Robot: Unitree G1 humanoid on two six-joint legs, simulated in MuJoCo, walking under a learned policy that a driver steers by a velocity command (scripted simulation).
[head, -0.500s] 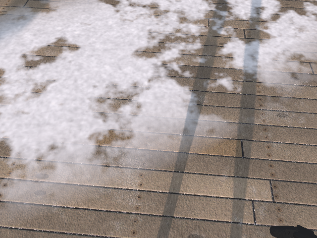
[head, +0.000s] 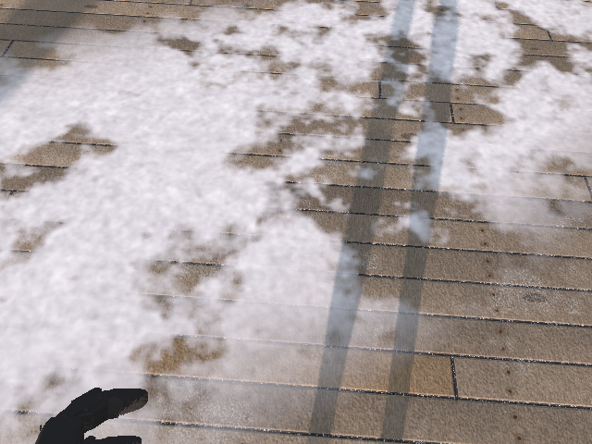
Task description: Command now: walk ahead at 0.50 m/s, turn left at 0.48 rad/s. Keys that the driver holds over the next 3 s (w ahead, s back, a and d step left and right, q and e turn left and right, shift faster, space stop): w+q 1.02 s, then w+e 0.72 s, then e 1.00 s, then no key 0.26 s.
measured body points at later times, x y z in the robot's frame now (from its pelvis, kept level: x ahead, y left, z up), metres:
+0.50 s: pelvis +0.25 +0.04 -0.01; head +0.28 +0.06 +0.44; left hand +0.19 +0.33 -0.14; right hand +0.54 -0.13 -0.08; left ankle +0.35 +0.18 -0.72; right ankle +0.14 -0.13 -0.73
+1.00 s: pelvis +0.52 +0.14 +0.00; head +0.53 +0.17 +0.45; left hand +0.59 +0.48 -0.07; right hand +0.71 -0.09 -0.11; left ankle +0.35 +0.17 -0.73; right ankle +0.71 +0.12 -0.73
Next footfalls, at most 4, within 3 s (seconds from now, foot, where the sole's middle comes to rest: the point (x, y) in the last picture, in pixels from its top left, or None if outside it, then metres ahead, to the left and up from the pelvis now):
0.02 right None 0.18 -0.13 -0.77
0.52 left None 0.39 0.19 -0.77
1.02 right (212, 340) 0.73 0.14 -0.77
1.46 left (75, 343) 0.76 0.47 -0.77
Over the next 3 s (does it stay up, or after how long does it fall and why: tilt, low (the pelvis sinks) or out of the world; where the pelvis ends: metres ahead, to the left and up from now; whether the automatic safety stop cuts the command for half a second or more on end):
stays up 1.01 0.40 0.01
